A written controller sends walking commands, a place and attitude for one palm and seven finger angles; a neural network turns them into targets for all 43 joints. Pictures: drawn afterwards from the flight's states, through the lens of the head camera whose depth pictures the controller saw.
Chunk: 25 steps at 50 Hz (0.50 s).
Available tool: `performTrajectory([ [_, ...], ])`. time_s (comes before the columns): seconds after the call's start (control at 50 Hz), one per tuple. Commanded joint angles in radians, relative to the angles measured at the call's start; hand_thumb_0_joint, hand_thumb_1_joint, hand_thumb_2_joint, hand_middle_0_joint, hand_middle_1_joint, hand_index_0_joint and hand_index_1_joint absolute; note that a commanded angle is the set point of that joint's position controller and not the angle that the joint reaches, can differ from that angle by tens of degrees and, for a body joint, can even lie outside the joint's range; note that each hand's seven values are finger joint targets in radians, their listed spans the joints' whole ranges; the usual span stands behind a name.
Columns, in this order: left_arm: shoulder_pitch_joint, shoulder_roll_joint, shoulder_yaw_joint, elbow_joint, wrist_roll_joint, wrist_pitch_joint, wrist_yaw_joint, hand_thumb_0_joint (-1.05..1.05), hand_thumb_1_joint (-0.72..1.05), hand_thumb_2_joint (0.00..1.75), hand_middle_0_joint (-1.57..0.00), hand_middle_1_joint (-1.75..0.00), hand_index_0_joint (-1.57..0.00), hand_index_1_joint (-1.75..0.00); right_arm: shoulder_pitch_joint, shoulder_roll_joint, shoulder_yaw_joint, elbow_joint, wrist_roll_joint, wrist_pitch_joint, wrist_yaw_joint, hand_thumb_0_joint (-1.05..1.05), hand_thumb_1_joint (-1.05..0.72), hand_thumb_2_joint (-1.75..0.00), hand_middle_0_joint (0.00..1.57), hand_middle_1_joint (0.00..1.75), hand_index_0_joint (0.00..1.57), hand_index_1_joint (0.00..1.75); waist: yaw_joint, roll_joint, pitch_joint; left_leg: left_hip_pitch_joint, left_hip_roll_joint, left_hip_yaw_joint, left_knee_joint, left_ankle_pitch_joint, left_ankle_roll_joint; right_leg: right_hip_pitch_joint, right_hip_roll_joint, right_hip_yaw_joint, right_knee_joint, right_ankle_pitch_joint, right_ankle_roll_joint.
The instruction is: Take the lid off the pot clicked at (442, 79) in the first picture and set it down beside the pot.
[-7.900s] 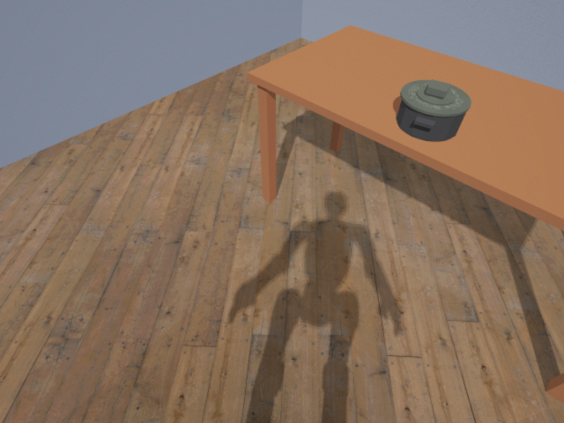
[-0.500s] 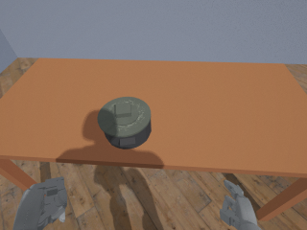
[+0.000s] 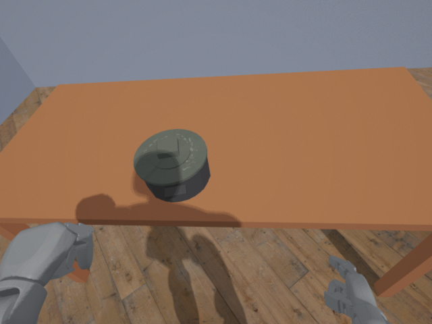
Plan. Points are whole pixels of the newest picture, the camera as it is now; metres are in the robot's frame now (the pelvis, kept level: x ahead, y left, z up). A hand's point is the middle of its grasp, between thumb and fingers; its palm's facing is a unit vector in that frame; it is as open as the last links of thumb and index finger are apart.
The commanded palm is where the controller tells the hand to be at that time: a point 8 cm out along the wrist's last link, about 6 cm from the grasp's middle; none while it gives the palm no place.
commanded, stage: reach forward and open the fingers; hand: left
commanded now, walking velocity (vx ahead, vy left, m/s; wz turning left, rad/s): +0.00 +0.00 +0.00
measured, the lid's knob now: (168, 147) +0.50 +0.19 +0.02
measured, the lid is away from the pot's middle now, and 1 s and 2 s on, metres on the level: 0.00 0.00 0.00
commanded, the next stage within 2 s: move the open hand above the knob in 0.84 s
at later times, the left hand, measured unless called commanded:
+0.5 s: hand (77, 240) +0.22 +0.27 +0.08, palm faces -0.22 -0.11 -0.97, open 7.4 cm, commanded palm +0.21 +0.28 +0.14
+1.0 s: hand (75, 221) +0.26 +0.29 +0.08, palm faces -0.21 -0.12 -0.97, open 10.3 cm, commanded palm +0.25 +0.29 +0.15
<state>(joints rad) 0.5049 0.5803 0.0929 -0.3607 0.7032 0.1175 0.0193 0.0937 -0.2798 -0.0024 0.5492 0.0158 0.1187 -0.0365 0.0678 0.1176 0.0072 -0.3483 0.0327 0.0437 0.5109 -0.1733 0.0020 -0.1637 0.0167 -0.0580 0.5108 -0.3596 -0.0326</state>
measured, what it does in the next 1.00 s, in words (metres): shifts its weight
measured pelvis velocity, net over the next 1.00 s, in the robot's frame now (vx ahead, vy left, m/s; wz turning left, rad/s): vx -0.03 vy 0.05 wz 0.03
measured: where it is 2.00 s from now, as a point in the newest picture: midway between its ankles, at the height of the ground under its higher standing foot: outside the picture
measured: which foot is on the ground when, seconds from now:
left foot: down 0.00-1.00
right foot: down 0.00-1.00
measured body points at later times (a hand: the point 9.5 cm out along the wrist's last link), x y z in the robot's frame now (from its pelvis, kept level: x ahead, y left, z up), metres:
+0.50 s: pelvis -0.02 +0.03 +0.01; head +0.00 -0.01 +0.45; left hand +0.23 +0.27 +0.13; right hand +0.20 -0.18 -0.10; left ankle +0.06 +0.12 -0.73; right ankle -0.05 -0.09 -0.73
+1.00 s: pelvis -0.03 +0.05 +0.01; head -0.01 +0.01 +0.45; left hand +0.26 +0.29 +0.13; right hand +0.19 -0.16 -0.09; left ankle +0.06 +0.12 -0.73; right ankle -0.05 -0.09 -0.73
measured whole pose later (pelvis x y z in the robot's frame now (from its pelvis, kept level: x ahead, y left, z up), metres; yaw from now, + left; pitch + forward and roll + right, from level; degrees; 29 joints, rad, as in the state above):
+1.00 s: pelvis -0.03 +0.05 +0.01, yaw +2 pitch -1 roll -2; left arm -0.10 0.55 -0.10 0.02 0.82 0.10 -0.20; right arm 0.08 -0.26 0.02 0.59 0.05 0.12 0.01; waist 0.05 0.12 0.04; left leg -0.32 -0.03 0.04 0.41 -0.08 0.07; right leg -0.13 -0.03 -0.08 0.42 -0.27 0.02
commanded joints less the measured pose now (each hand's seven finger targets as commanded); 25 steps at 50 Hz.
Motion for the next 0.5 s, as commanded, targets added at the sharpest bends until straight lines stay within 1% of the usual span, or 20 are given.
performTrajectory([
  [0.0,-0.186,0.2,0.095,-0.067,0.063,-0.004,-0.053,0.0,0.49,1.03,-1.12,-1.0,-1.12,-1.0,-0.164,-0.069,-0.019,-0.163,0.029,-0.054,-0.007,0.0,-0.9,-0.9,0.2,0.3,0.2,0.3,-0.023,-0.116,-0.163,0.201,-0.061,-0.027,0.007,0.121,0.064,-0.096,-0.028,0.073,-0.123,0.358,0.035],
  [0.02,-0.2,0.243,0.122,-0.028,0.057,-0.01,-0.086,0.0,0.46,1.05,-1.11,-0.97,-1.11,-0.97,-0.152,-0.08,-0.015,-0.149,0.03,-0.055,-0.007,0.0,-0.9,-0.9,0.2,0.3,0.2,0.3,-0.018,-0.158,-0.155,0.206,-0.066,-0.032,0.005,0.128,0.066,-0.1,-0.032,0.073,-0.134,0.379,0.042],
  [0.04,-0.203,0.203,0.078,-0.001,0.03,-0.014,-0.12,0.0,0.43,1.07,-1.1,-0.93,-1.1,-0.93,-0.156,-0.081,-0.022,-0.152,0.035,-0.055,-0.011,0.0,-0.9,-0.9,0.2,0.3,0.2,0.3,-0.036,-0.168,-0.102,0.189,-0.064,-0.031,-0.002,0.116,0.067,-0.101,-0.033,0.069,-0.138,0.392,0.047],
  [0.06,-0.252,0.26,0.113,-0.015,0.028,-0.027,-0.15,0.0,0.4,1.08,-1.09,-0.9,-1.09,-0.9,-0.157,-0.091,-0.017,-0.144,0.032,-0.054,-0.011,0.0,-0.9,-0.9,0.2,0.3,0.2,0.3,-0.026,-0.171,-0.121,0.204,-0.071,-0.035,-0.006,0.131,0.069,-0.104,-0.035,0.067,-0.144,0.406,0.052],
  [0.1,-0.293,0.257,0.095,-0.05,0.016,-0.057,-0.196,0.0,0.33,1.11,-1.06,-0.83,-1.06,-0.83,-0.164,-0.08,-0.018,-0.165,0.031,-0.074,-0.016,0.0,-0.9,-0.9,0.2,0.3,0.2,0.3,-0.035,-0.133,-0.136,0.222,-0.073,-0.03,-0.002,0.161,0.076,-0.073,-0.034,0.056,-0.132,0.463,0.05],
  [0.12,-0.365,0.337,0.15,-0.112,0.03,-0.082,-0.202,0.0,0.31,1.12,-1.05,-0.79,-1.05,-0.79,-0.163,-0.087,-0.012,-0.162,0.029,-0.075,-0.02,0.0,-0.9,-0.9,0.2,0.3,0.2,0.3,-0.021,-0.104,-0.186,0.257,-0.076,-0.036,-0.007,0.197,0.074,-0.066,-0.039,0.062,-0.139,0.477,0.05],
  [0.14,-0.341,0.299,0.127,-0.106,0.019,-0.096,-0.204,0.0,0.28,1.13,-1.04,-0.76,-1.04,-0.76,-0.158,-0.074,-0.017,-0.169,0.025,-0.075,-0.025,0.0,-0.9,-0.9,0.2,0.3,0.2,0.3,-0.025,-0.069,-0.171,0.265,-0.071,-0.038,-0.014,0.2,0.074,-0.062,-0.031,0.052,-0.142,0.456,0.046],
  [0.16,-0.384,0.36,0.179,-0.138,0.036,-0.118,-0.196,0.0,0.25,1.13,-1.02,-0.72,-1.02,-0.72,-0.15,-0.08,-0.01,-0.163,0.019,-0.074,-0.027,0.0,-0.9,-0.9,0.2,0.3,0.2,0.3,-0.009,-0.051,-0.212,0.294,-0.072,-0.046,-0.018,0.229,0.072,-0.066,-0.031,0.048,-0.151,0.447,0.042],
  [0.18,-0.392,0.386,0.215,-0.136,0.056,-0.13,-0.187,0.0,0.22,1.14,-1.01,-0.68,-1.01,-0.68,-0.185,-0.076,-0.008,-0.164,0.018,-0.091,-0.026,0.0,-0.9,-0.9,0.2,0.3,0.2,0.3,-0.007,0.008,-0.181,0.307,-0.072,-0.043,-0.01,0.241,0.071,-0.075,-0.022,0.06,-0.159,0.455,0.026],
  [0.2,-0.325,0.3,0.164,-0.059,0.047,-0.134,-0.183,0.0,0.2,1.14,-1.0,-0.65,-1.0,-0.65,-0.138,-0.055,-0.007,-0.155,0.013,-0.084,-0.021,0.0,-0.9,-0.9,0.2,0.3,0.2,0.3,-0.014,-0.025,-0.148,0.284,-0.067,-0.044,-0.021,0.228,0.068,-0.072,-0.018,0.029,-0.155,0.418,0.028],
  [0.22,-0.326,0.324,0.194,-0.012,0.066,-0.137,-0.175,0.0,0.17,1.14,-0.98,-0.61,-0.98,-0.61,-0.122,-0.071,-0.011,-0.138,0.014,-0.07,-0.014,0.0,-0.9,-0.9,0.2,0.3,0.2,0.3,-0.006,-0.041,-0.132,0.289,-0.062,-0.045,-0.03,0.227,0.062,-0.102,-0.017,0.028,-0.17,0.386,0.025],
  [0.24,-0.28,0.255,0.157,0.085,0.05,-0.121,-0.174,0.0,0.14,1.15,-0.97,-0.58,-0.97,-0.58,-0.116,-0.07,-0.018,-0.133,0.02,-0.059,-0.004,0.0,-0.9,-0.9,0.2,0.3,0.2,0.3,-0.017,-0.068,-0.062,0.252,-0.053,-0.044,-0.04,0.181,0.056,-0.119,-0.013,0.016,-0.178,0.342,0.027],
  [0.26,-0.321,0.276,0.174,0.112,0.057,-0.115,-0.17,0.0,0.11,1.16,-0.96,-0.54,-0.96,-0.54,-0.12,-0.087,-0.016,-0.121,0.023,-0.046,0.005,0.0,-0.9,-0.9,0.2,0.3,0.2,0.3,-0.008,-0.092,-0.068,0.249,-0.054,-0.046,-0.052,0.16,0.051,-0.128,-0.011,0.017,-0.186,0.307,0.026],
  [0.28,-0.345,0.25,0.158,0.147,0.068,-0.1,-0.171,0.0,0.09,1.16,-0.94,-0.51,-0.94,-0.51,-0.152,-0.087,-0.019,-0.124,0.03,-0.05,0.015,0.0,-0.9,-0.9,0.2,0.3,0.2,0.3,-0.011,-0.057,-0.026,0.236,-0.054,-0.041,-0.06,0.143,0.049,-0.14,-0.005,0.024,-0.19,0.294,0.014],
  [0.3,-0.388,0.181,0.074,0.119,0.051,-0.092,-0.174,0.0,0.06,1.17,-0.93,-0.47,-0.93,-0.47,-0.144,-0.082,-0.022,-0.139,0.033,-0.043,0.023,0.0,-0.9,-0.9,0.2,0.3,0.2,0.3,-0.024,-0.075,-0.05,0.231,-0.048,-0.037,-0.073,0.107,0.051,-0.131,-0.009,0.008,-0.184,0.25,0.023],
  [0.32,-0.437,0.214,0.084,0.064,0.058,-0.094,-0.171,0.0,0.03,1.19,-0.92,-0.44,-0.92,-0.44,-0.154,-0.089,-0.021,-0.144,0.034,-0.044,0.027,0.0,-0.9,-0.9,0.2,0.3,0.2,0.3,-0.015,-0.055,-0.11,0.273,-0.047,-0.043,-0.084,0.116,0.052,-0.119,-0.011,0.014,-0.186,0.235,0.022],
  [0.34,-0.462,0.168,0.029,-0.004,0.041,-0.1,-0.169,0.0,0.0,1.2,-0.91,-0.4,-0.91,-0.4,-0.167,-0.081,-0.026,-0.165,0.035,-0.053,0.029,0.0,-0.9,-0.9,0.2,0.3,0.2,0.3,-0.022,-0.017,-0.151,0.289,-0.045,-0.05,-0.092,0.114,0.053,-0.096,-0.01,0.011,-0.178,0.223,0.023],
  [0.4,-0.562,0.225,0.028,-0.16,0.065,-0.131,-0.158,0.0,-0.09,1.23,-0.87,-0.29,-0.87,-0.29,-0.17,-0.062,-0.023,-0.177,0.023,-0.09,0.02,0.0,-0.9,-0.9,0.2,0.3,0.2,0.3,-0.017,0.021,-0.286,0.368,-0.04,-0.069,-0.086,0.162,0.064,-0.062,-0.005,0.016,-0.163,0.242,0.017],
  [0.42,-0.56,0.296,0.09,-0.104,0.093,-0.13,-0.148,0.0,-0.12,1.24,-0.86,-0.26,-0.86,-0.26,-0.158,-0.074,-0.021,-0.151,0.017,-0.086,0.016,0.0,-0.9,-0.9,0.2,0.3,0.2,0.3,-0.006,0.005,-0.287,0.372,-0.04,-0.083,-0.094,0.165,0.06,-0.069,-0.003,0.016,-0.171,0.232,0.013],
  [0.48,-0.565,0.392,0.218,0.132,0.142,-0.094,-0.13,0.0,-0.21,1.26,-0.82,-0.15,-0.82,-0.15,-0.149,-0.095,-0.016,-0.1,0.023,-0.056,0.017,0.0,-0.9,-0.9,0.2,0.3,0.2,0.3,0.004,-0.034,-0.153,0.283,-0.039,-0.077,-0.112,0.119,0.051,-0.083,0.011,0.01,-0.183,0.198,-0.002],
])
